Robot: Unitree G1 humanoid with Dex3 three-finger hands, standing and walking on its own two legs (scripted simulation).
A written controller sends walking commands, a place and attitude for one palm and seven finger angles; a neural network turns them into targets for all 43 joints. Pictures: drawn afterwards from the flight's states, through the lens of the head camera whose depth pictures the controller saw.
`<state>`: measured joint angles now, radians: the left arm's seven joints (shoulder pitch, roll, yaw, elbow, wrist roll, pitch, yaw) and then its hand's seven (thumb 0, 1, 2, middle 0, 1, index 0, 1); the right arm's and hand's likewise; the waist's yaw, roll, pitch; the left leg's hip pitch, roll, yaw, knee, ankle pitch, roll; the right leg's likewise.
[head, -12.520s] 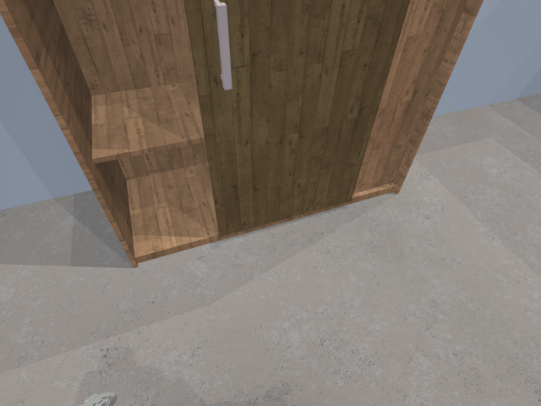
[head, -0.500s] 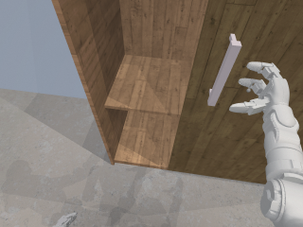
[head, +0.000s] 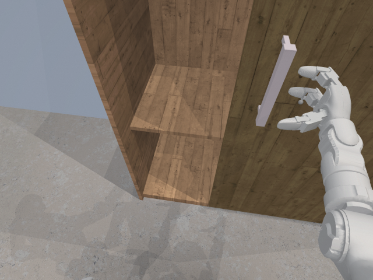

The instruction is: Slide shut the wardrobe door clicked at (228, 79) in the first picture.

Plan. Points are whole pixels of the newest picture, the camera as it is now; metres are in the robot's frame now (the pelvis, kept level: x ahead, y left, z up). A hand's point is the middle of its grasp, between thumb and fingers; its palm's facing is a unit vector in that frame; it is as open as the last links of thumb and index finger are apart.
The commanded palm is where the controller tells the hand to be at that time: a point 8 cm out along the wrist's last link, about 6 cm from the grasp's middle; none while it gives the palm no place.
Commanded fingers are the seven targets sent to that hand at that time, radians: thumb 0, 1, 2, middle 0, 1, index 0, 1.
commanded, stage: feel for the door with the fingertips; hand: right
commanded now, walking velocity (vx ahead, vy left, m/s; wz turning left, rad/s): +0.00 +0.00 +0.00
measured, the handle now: (271, 85) +0.53 -0.11 +0.14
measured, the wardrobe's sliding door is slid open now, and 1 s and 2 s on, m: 0.37 0.37 0.37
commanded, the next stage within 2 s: slide the fingers in behind the handle in 0.64 s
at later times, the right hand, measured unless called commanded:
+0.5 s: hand (289, 96) +0.48 -0.14 +0.16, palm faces +0.04 +1.00 +0.00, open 14.0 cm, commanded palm +0.46 -0.19 +0.15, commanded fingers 0.00 0.50 -0.30 0.30 1.20 0.30 1.20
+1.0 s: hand (292, 97) +0.48 -0.15 +0.15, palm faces +0.02 +1.00 +0.01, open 13.8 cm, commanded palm +0.45 -0.19 +0.15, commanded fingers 0.00 0.50 -0.30 0.30 1.20 0.30 1.20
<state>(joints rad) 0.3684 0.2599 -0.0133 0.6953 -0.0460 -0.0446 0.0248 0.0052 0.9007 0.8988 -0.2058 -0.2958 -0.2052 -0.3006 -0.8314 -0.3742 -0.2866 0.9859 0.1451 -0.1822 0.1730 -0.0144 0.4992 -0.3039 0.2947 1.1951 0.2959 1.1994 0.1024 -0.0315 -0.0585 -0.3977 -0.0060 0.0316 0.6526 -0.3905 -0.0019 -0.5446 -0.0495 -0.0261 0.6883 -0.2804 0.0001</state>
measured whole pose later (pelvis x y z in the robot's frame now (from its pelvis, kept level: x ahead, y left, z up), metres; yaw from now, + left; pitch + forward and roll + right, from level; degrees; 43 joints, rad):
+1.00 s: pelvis +0.00 +0.01 +0.00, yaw +1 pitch +9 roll +1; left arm 0.40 0.26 0.00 0.68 -0.04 -0.02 0.01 0.00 0.90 0.90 -0.20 -0.30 -0.20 -0.30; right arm -0.85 -0.37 -0.31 1.01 0.12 -0.19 0.13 -0.01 0.50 -0.30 0.33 1.22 0.32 1.21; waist 0.12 -0.04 -0.08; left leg -0.43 -0.02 0.02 0.67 -0.40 0.01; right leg -0.57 -0.06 -0.03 0.70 -0.29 0.01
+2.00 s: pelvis +0.00 +0.01 +0.00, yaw +0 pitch +9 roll +1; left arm 0.38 0.25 0.00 0.70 -0.03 -0.04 -0.01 0.00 0.90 0.90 -0.20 -0.30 -0.20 -0.30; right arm -0.87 -0.26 -0.23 0.99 0.11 -0.18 0.02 -0.01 0.50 -0.30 0.30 1.21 0.30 1.21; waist 0.11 -0.04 -0.07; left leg -0.43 -0.02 0.03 0.68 -0.41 0.01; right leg -0.57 -0.06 -0.02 0.70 -0.29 0.01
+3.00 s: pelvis +0.01 +0.01 +0.00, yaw +0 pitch +9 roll +1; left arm 0.37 0.24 0.01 0.69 -0.03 -0.02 -0.02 0.00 0.90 0.90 -0.20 -0.30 -0.20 -0.30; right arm -0.85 -0.23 -0.22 0.95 0.10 -0.19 -0.02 -0.01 0.09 -0.48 0.34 1.26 0.32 1.26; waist 0.10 -0.04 -0.08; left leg -0.42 -0.02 0.02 0.68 -0.41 0.02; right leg -0.55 -0.06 -0.02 0.69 -0.29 0.02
